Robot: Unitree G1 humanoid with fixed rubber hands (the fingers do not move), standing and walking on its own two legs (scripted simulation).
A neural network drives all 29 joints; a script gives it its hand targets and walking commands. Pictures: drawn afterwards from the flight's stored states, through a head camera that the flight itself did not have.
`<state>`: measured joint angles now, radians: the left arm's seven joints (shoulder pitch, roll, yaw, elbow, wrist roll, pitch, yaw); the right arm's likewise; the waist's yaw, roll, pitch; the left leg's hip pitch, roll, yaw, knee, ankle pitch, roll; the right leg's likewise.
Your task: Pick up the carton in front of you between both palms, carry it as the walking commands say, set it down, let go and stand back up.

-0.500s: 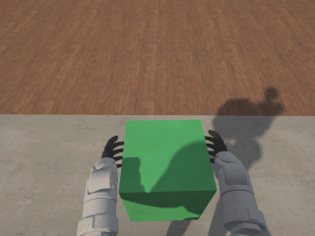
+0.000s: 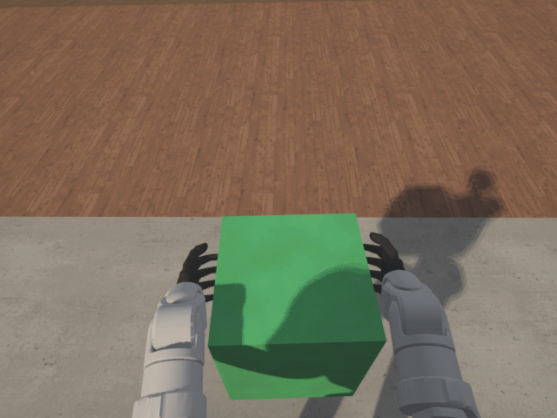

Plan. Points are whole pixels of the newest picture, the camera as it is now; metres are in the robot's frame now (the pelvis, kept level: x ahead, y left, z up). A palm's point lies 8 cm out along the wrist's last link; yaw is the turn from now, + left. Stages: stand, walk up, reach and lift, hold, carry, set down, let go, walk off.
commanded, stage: hold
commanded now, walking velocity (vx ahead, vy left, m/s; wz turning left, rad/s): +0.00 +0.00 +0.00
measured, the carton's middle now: (290, 310) +0.29 +0.00 -0.03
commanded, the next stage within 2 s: carry in 0.96 s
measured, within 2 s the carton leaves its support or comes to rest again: neither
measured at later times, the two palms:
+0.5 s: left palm (189, 290) +0.28 +0.15 +0.05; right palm (390, 280) +0.28 -0.15 +0.05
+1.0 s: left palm (191, 292) +0.28 +0.15 +0.05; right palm (391, 281) +0.28 -0.15 +0.05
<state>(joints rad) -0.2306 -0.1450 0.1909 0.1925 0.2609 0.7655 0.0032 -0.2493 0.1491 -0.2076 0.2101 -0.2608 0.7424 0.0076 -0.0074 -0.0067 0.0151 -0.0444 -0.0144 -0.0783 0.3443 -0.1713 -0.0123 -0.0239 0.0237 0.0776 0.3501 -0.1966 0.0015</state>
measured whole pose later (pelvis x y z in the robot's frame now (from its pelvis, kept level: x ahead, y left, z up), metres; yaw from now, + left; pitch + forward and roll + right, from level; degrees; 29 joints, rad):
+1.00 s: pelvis +0.00 +0.00 +0.00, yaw -1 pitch -6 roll +0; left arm -0.23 -0.14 0.19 0.18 0.26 0.79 0.00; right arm -0.25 0.15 -0.21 0.20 -0.27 0.77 0.01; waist 0.00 -0.01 0.00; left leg -0.09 -0.02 -0.07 0.38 -0.19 -0.01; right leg -0.08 0.02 0.09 0.39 -0.22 0.00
